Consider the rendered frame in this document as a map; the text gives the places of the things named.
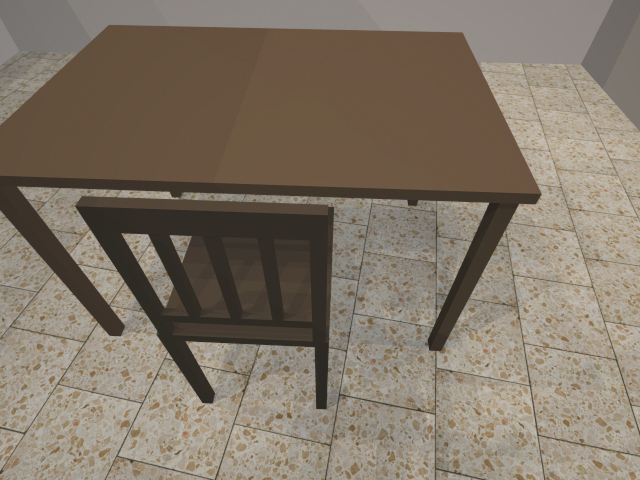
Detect chair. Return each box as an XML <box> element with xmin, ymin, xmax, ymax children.
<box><xmin>75</xmin><ymin>196</ymin><xmax>334</xmax><ymax>409</ymax></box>

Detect table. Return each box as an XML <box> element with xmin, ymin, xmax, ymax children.
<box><xmin>0</xmin><ymin>25</ymin><xmax>542</xmax><ymax>351</ymax></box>

